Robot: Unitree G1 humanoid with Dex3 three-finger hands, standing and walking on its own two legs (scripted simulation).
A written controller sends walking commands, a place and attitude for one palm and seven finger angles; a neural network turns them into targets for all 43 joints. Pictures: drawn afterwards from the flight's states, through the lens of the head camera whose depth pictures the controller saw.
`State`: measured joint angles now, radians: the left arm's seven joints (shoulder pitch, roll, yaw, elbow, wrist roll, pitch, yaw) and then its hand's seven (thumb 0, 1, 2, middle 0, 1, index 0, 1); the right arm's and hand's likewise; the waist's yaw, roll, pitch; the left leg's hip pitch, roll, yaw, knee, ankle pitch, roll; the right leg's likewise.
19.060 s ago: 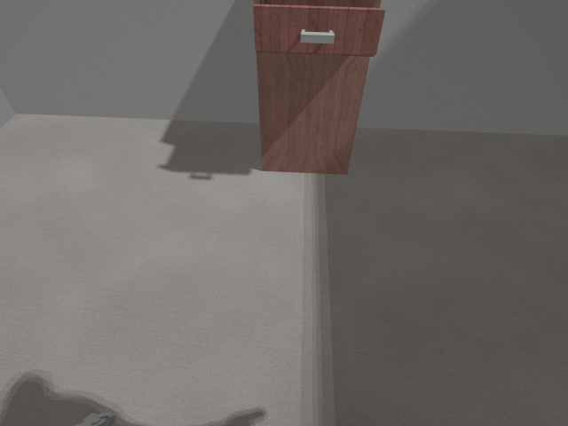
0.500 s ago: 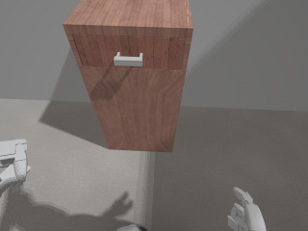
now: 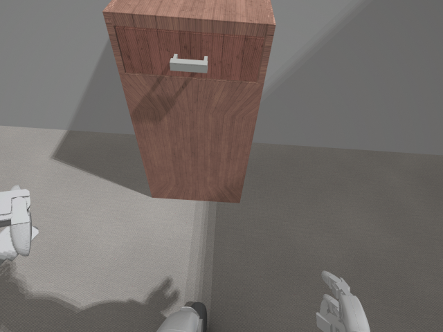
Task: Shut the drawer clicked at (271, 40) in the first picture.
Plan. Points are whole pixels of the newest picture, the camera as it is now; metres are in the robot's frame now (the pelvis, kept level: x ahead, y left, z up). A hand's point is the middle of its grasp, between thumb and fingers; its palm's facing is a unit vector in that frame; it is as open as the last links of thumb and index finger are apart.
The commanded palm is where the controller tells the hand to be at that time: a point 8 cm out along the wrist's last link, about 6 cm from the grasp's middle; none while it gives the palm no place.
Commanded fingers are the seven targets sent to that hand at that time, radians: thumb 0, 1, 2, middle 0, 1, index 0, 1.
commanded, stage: stop stepping back and stand still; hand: left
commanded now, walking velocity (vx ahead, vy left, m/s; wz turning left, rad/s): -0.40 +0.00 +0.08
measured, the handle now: (189, 61) +0.80 +0.18 +0.06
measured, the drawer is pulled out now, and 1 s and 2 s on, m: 0.00 0.00 0.00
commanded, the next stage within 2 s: let the arm hang, fingers relaxed in 1.50 s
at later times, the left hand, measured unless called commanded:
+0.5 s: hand out of the picture +0.09 +0.27 +0.18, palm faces +0.42 -0.83 -0.38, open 3.3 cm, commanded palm +0.05 +0.30 +0.19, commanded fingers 0.00 0.90 0.90 -1.40 -1.60 -1.40 -1.60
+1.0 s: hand out of the picture +0.07 +0.28 +0.18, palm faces +0.42 -0.81 -0.41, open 3.3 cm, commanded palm +0.01 +0.32 +0.19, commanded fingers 0.00 0.90 0.90 -1.40 -1.60 -1.40 -1.60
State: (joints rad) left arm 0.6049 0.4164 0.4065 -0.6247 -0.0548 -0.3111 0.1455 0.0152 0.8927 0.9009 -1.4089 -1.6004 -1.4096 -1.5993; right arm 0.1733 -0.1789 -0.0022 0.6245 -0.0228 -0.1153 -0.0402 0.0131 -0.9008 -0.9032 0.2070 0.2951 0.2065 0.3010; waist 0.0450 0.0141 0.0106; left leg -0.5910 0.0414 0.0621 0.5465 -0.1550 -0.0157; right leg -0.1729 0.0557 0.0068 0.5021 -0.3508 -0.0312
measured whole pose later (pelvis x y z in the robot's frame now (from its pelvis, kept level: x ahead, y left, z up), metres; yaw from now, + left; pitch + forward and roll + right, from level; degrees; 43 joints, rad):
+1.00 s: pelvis -0.12 +0.04 +0.00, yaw +1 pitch -2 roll +0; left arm 0.58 0.36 0.36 -0.58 -0.01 -0.22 0.16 0.02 0.89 0.90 -1.41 -1.60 -1.41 -1.60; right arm 0.24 -0.20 -0.01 0.65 -0.01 -0.11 -0.09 0.02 -0.90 -0.90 0.21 0.30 0.21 0.30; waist 0.00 -0.03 0.03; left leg -0.31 0.02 0.06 0.60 -0.25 0.02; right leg -0.31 -0.01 -0.03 0.68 -0.36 -0.01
